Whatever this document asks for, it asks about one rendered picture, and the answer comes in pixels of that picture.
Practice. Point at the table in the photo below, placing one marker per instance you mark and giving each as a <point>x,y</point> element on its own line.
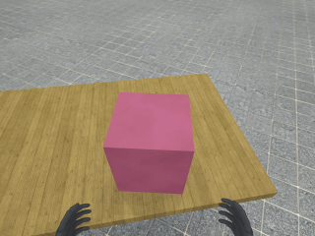
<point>52,157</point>

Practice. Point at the left robot hand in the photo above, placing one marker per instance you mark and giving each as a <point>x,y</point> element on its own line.
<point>69,222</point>

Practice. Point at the carton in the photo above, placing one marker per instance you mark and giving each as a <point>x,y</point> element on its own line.
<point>149,143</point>

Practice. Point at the right robot hand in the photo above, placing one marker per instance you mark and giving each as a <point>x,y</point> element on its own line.
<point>240,225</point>

